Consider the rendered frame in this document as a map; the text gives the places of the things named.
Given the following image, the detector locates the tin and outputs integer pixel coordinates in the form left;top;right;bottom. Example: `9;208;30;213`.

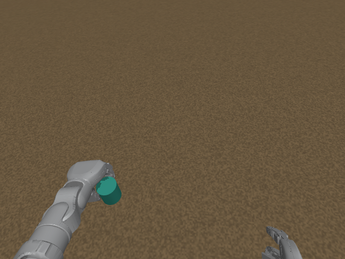
96;176;121;205

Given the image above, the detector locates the left robot hand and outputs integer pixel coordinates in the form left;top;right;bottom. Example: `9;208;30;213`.
67;160;115;202

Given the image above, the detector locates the left robot arm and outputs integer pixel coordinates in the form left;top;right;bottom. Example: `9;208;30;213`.
13;178;92;259

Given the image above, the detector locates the right robot hand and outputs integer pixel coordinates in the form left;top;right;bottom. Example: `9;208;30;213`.
261;226;302;259

